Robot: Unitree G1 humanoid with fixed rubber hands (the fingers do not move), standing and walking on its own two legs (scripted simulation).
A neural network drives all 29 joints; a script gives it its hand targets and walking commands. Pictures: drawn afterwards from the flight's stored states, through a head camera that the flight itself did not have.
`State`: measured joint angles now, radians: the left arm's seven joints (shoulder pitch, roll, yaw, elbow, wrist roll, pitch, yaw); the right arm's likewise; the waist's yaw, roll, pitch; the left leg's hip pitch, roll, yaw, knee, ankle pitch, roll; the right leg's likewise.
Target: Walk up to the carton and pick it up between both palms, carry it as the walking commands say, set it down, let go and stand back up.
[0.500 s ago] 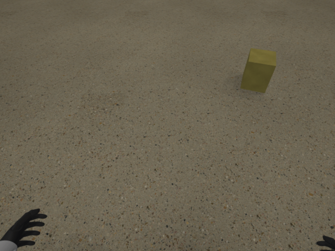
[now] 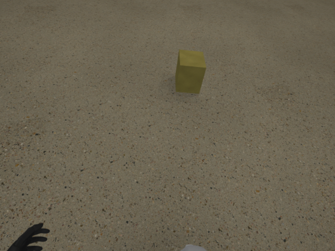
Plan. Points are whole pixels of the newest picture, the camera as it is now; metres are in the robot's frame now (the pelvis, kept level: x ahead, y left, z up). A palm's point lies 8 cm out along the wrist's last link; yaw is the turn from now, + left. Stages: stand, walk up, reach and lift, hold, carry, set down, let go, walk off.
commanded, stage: walk up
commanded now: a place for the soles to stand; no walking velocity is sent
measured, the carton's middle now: (189, 71) +1.75 -0.30 -0.62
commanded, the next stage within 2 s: none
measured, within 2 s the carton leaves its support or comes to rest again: neither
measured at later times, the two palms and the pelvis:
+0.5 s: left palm (75, 156) +0.40 +0.27 -0.07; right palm (290, 184) +0.33 -0.40 -0.08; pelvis +0.27 -0.06 +0.00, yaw -7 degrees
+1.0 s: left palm (117, 85) +0.74 +0.19 -0.06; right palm (289, 146) +0.47 -0.45 -0.07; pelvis +0.52 -0.10 -0.01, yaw -13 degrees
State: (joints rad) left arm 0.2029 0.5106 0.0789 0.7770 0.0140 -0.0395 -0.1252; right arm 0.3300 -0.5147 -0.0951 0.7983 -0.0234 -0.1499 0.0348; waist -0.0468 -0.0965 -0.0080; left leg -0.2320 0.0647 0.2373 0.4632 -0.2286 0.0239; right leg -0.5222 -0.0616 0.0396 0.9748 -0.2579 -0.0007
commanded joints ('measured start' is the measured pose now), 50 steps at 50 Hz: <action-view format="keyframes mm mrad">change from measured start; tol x32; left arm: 1 -91 123 36 -75 -6 -7 -16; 50 -25 112 55 -46 2 -43 18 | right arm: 1 27 -228 -57 -48 -5 -18 -3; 50 -16 -214 -32 -79 15 35 16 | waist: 1 -5 210 54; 11 16 201 21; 14 205 -248 -236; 33 -77 387 -132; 50 55 176 39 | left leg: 1 101 251 -229 -323 -152 140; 12 96 211 -5 108 388 92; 15 -551 22 -217 815 -236 3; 31 220 -19 -146 74 25 28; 33 458 407 -821 -218 -441 214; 50 -55 199 -209 -95 -76 120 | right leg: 1 -125 -51 16 -164 83 7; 10 78 22 -141 -432 96 -65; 13 682 25 -48 -473 -9 -131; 14 928 -241 423 -561 -134 -254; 20 419 -163 141 -613 356 -249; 29 86 -142 107 -710 -198 -205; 33 -262 114 -58 153 -221 -56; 50 262 31 -137 -449 86 -46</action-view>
